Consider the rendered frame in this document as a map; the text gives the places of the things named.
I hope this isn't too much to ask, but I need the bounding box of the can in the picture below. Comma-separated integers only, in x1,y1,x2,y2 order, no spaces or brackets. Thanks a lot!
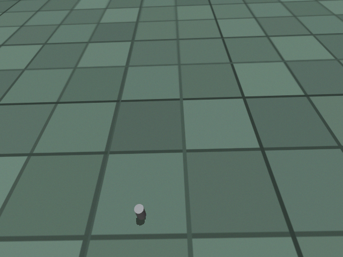
134,204,146,220

